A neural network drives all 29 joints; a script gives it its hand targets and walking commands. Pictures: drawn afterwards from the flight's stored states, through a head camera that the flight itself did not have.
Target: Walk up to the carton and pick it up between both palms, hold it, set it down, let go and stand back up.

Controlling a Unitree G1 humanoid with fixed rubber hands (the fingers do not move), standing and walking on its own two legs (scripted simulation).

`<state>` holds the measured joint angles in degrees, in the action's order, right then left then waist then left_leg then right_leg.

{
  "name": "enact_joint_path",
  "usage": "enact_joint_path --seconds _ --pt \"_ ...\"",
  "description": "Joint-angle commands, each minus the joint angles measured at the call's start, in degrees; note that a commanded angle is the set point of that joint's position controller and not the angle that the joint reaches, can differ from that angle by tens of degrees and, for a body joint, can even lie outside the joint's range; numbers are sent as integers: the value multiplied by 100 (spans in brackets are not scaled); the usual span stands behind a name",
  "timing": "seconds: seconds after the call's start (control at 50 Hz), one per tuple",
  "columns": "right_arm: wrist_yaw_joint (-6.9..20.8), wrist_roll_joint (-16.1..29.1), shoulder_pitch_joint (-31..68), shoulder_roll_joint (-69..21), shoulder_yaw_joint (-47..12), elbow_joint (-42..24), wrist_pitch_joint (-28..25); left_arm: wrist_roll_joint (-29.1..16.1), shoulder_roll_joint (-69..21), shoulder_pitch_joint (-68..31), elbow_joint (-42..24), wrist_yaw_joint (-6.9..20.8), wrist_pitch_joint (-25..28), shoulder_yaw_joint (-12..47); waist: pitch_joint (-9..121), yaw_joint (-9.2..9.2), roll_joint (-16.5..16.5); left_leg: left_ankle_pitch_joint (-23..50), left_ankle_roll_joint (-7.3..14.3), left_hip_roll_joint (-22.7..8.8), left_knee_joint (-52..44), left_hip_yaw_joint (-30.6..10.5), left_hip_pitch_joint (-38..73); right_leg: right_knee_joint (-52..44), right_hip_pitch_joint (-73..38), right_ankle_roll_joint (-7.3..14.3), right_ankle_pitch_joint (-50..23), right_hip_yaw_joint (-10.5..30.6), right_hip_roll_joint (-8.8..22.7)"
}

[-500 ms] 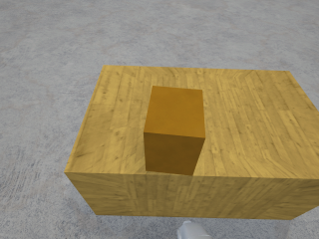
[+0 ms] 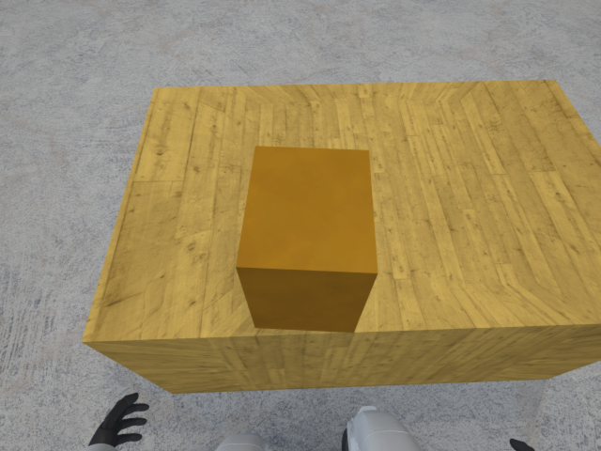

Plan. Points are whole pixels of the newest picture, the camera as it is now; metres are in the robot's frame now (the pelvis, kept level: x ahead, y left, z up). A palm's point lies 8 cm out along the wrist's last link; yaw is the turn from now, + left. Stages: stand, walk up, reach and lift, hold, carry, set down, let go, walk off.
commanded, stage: walk up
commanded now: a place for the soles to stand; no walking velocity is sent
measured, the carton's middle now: (307, 245) +0.42 +0.01 -0.07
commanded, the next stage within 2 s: none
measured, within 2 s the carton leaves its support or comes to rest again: neither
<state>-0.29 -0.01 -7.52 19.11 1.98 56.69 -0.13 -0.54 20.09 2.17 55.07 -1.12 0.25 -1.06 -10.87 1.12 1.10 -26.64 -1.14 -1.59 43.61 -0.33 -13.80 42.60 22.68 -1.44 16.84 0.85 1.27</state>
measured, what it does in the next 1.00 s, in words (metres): stands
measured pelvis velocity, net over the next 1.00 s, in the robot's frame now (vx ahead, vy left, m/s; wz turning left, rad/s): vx -0.01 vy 0.00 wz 0.02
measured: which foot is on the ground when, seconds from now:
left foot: down 0.00-1.00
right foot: down 0.00-1.00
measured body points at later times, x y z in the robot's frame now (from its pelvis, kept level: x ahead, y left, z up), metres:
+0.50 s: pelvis -0.01 -0.01 +0.02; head +0.01 -0.01 +0.47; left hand +0.11 +0.27 -0.11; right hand +0.09 -0.31 -0.10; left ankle -0.03 +0.13 -0.71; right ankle +0.07 -0.13 -0.71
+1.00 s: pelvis -0.01 +0.00 +0.03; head -0.01 +0.00 +0.48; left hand +0.06 +0.30 -0.10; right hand +0.04 -0.29 -0.11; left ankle -0.03 +0.13 -0.71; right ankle +0.07 -0.13 -0.71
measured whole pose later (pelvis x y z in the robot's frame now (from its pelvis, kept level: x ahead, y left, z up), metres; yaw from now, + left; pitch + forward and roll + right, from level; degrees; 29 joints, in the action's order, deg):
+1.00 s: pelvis -0.01 +0.00 +0.03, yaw +1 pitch -3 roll +1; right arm 1.4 -1.4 -10.0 18.2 2.3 65.5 0.9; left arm 0.8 18.9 5.7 65.0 0.3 0.7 -2.3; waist -2.8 -0.4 0.5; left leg -14.7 -0.8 0.3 23.7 -0.5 -6.0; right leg 24.4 14.9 -1.5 6.6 0.4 3.2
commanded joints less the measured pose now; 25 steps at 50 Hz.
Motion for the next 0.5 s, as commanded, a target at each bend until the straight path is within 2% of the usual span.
enact_joint_path --seconds 0.0,0.02,0.04,0.06,0.1,0.12,0.14,0.16,0.18,0.2,0.22,0.24,0.26,0.28,0.3,0.32,0.34,0.36,0.38,0.4,0.42,0.44,0.46,0.48 --pt "-125 43 -256 1528 321 -213 -159 32 1371 -489 -291 -37 175 -273 1940 95 -127 2982 229 -483 -827 -570 106 -552 -1204 844 -2727 926 764" --pt "-116 31 -248 1482 296 -126 -154 8 1331 -555 -273 -26 139 -264 1790 82 -205 2714 350 -500 -1107 -735 182 -565 -1141 737 -2453 780 638" --pt "-110 26 -151 1570 302 -66 -156 -3 1296 -580 -220 -25 120 -243 1944 89 -793 3154 345 -600 -1157 -573 492 -525 -1062 694 -2347 629 598" --pt "-97 19 178 1543 309 -142 -140 -9 1314 -406 -173 -33 114 -236 1866 -65 -632 3259 452 -677 -1097 -540 572 -551 -956 579 -2285 316 476" --pt "-83 42 332 1493 250 -106 -131 -16 1332 -236 20 -26 117 -238 1841 -111 -461 2622 531 -706 -1264 -670 269 -796 -1202 527 -2091 505 468" --pt "-94 52 387 1419 235 -143 -134 32 1356 -421 14 -2 134 -228 1667 -82 -213 2438 474 -667 -1256 -585 -94 -977 -1434 512 -2223 510 503" --pt "-98 14 303 1400 243 -45 -140 60 1310 -392 93 11 144 -228 1726 -74 -248 2175 409 -566 -1408 -530 0 -1118 -1528 595 -2147 657 655" --pt "-104 16 264 1405 243 -11 -128 43 1437 -447 133 15 123 -250 1834 -88 21 2017 334 -515 -1442 -493 118 -1078 -1462 598 -2079 749 703" --pt "-104 9 235 1483 224 1 -126 42 1371 -558 71 23 107 -208 1671 -104 14 2132 361 -474 -1467 -455 18 -1009 -1478 618 -2165 698 731" --pt "-107 13 269 1382 170 110 -125 -3 1176 -511 87 37 123 -139 1674 -87 -322 2200 354 -489 -1623 -554 208 -1092 -1277 634 -2027 732 680" --pt "-86 7 561 1468 231 50 -131 33 1314 -470 224 33 94 -174 1462 -192 82 1920 398 -626 -1669 -587 107 -1224 -1247 459 -2002 521 553" --pt "-51 44 494 1442 228 165 -131 79 1253 -539 316 18 118 -210 1405 -88 29 1728 379 -614 -1786 -555 125 -1255 -1316 455 -1945 484 552" --pt "-71 -11 440 1426 208 184 -130 59 1259 -451 174 40 129 -206 1492 -110 16 1928 389 -543 -1844 -478 271 -1363 -1287 530 -2086 711 628" --pt "-64 -19 503 1392 192 205 -127 44 1184 -479 300 39 139 -163 1474 -83 -34 1811 386 -529 -1827 -488 329 -1485 -1134 457 -1793 617 634" --pt "-57 0 439 1367 170 181 -135 52 1265 -726 314 48 152 -154 1386 28 194 1863 380 -555 -1943 -604 249 -1586 -1180 427 -1735 643 592" --pt "-40 -25 517 1446 172 227 -117 79 1211 -650 378 51 148 -162 1265 -72 107 1416 399 -528 -2009 -542 257 -1728 -996 421 -1321 646 572" --pt "-40 -1 604 1273 134 251 -91 51 1258 -686 397 74 142 -205 1154 -144 218 1063 374 -528 -2104 -561 -53 -1841 -1121 358 -1012 724 621" --pt "-8 -3 584 1286 108 255 -113 72 1195 -765 410 79 164 -195 1109 -21 -14 1250 325 -386 -2087 -403 281 -2014 -924 468 -879 929 717" --pt "-4 12 595 1397 162 382 -117 59 1203 -639 448 81 164 -181 1205 -88 -2 1284 356 -448 -2117 -514 373 -2041 -920 420 -980 736 680" --pt "6 5 572 1365 145 357 -113 63 1245 -520 449 62 188 -199 1254 -94 -292 1226 327 -500 -2291 -545 286 -2086 -1120 373 -925 835 653" --pt "11 0 534 1233 124 418 -137 82 1191 -542 504 69 213 -187 1178 -43 -72 1475 320 -469 -2338 -469 411 -2134 -1109 407 -1172 825 668" --pt "13 -2 597 1348 142 406 -135 64 1165 -572 527 79 207 -181 1171 -69 70 1743 332 -493 -2291 -479 449 -2116 -1133 378 -1433 674 647" --pt "-11 -12 574 1277 124 368 -145 65 1092 -416 542 79 206 -196 1269 -112 -346 1513 320 -509 -2370 -451 355 -2149 -1291 368 -1457 667 669" --pt "8 0 537 1291 90 381 -144 69 1186 -558 532 99 213 -202 1436 -96 43 1285 310 -459 -2468 -484 276 -2152 -1543 365 -1192 719 704"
